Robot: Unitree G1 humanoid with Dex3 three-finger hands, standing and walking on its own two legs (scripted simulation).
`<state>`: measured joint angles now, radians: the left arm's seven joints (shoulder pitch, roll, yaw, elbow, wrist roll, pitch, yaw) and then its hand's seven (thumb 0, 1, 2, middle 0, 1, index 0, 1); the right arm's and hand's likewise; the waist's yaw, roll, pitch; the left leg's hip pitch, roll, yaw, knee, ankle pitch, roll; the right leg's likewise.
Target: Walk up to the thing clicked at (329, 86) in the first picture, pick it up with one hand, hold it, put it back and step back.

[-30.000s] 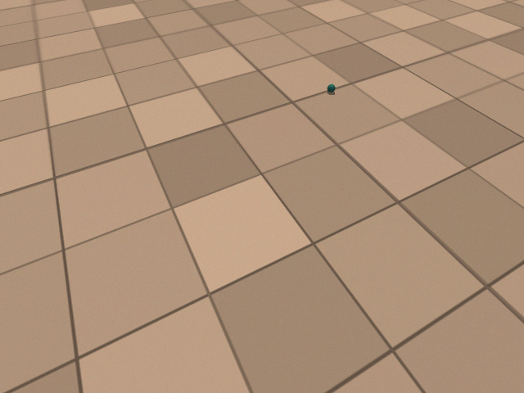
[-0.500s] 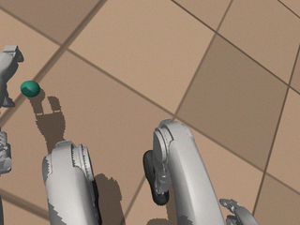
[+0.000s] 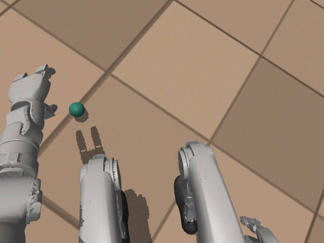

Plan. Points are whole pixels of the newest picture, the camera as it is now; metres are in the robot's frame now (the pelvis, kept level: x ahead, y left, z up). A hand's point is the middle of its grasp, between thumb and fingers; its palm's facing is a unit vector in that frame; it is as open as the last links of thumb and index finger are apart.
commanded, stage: home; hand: left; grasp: from above
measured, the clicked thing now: (77, 109) +0.52 +0.27 -0.36
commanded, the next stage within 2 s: none
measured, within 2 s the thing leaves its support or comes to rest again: neither
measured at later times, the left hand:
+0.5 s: hand (12, 168) +0.29 +0.22 +0.09, palm faces -0.06 -0.89 -0.45, open 7.4 cm
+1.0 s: hand out of the picture +0.23 +0.20 +0.27, palm faces +0.17 -0.96 -0.22, open 7.4 cm
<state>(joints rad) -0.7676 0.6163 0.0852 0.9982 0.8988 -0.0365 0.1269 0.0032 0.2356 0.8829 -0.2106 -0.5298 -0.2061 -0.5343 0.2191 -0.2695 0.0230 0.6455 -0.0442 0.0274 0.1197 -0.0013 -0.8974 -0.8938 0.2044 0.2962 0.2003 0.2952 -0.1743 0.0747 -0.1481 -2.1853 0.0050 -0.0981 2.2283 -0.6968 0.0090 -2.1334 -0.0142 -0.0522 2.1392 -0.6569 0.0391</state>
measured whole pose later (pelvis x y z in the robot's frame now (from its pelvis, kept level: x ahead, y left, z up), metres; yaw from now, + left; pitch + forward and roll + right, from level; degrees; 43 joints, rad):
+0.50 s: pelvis +0.02 -0.01 +0.19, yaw +4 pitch +26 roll -4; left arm -0.05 0.34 0.02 0.31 0.17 0.25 0.07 0.01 0.89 0.90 -0.21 -0.31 -0.21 -0.30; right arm 0.08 -0.24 0.01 0.56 0.04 -0.08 -0.04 0.00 -0.90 -0.90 0.20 0.30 0.20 0.29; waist -0.06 0.03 -0.19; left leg -1.47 0.02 -0.07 1.62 -0.62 -0.01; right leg -1.43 -0.02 -0.06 1.56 -0.59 0.01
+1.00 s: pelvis +0.08 +0.00 +0.32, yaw +6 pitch +13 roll -3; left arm 0.48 0.22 0.04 -0.12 -0.07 0.45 0.05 0.01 0.90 0.90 -0.20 -0.30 -0.20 -0.30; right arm 0.31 -0.22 0.04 0.51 0.02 -0.18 -0.18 0.01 -0.90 -0.90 0.20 0.30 0.20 0.30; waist -0.06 0.06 -0.19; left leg -0.75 0.03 -0.06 1.04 -0.51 -0.01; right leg -0.71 0.00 -0.06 0.96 -0.47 0.02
